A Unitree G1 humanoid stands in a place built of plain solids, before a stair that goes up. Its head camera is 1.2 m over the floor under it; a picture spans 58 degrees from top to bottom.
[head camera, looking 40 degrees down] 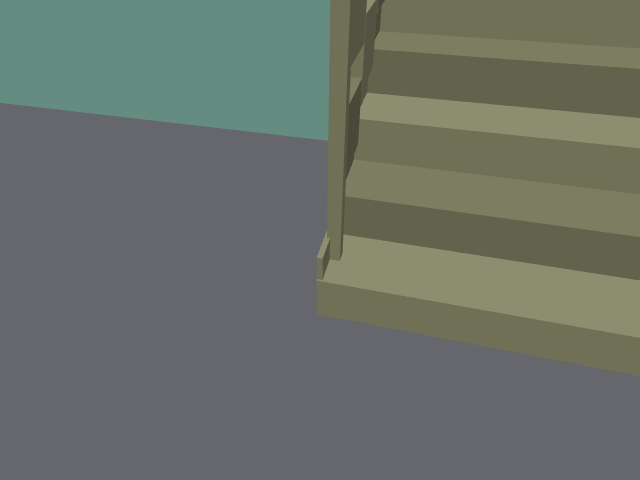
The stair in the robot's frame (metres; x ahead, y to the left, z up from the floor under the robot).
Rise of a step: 0.17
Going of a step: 0.26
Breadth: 1.62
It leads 14 degrees to the right of straight ahead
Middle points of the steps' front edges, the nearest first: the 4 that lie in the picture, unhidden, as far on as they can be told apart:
0.82 -0.77 0.17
1.07 -0.83 0.34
1.33 -0.90 0.52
1.58 -0.96 0.69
